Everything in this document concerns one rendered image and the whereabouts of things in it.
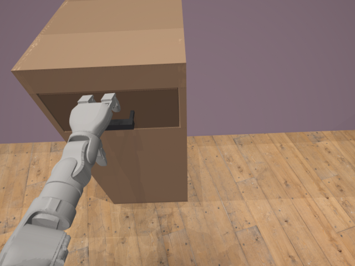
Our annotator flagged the handle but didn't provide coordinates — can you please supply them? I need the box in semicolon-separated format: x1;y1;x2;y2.
105;110;135;131

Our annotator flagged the robot left forearm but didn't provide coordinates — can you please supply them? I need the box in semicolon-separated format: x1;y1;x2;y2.
0;131;100;266

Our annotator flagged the drawer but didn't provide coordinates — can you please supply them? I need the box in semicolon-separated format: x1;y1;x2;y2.
39;88;179;131

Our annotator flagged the left robot upper arm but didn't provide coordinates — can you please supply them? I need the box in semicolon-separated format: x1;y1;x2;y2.
1;223;71;266

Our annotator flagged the cabinet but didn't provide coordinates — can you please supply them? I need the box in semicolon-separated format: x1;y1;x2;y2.
11;0;187;204

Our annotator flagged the left robot hand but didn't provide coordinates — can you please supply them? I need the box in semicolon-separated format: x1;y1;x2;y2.
69;93;120;166

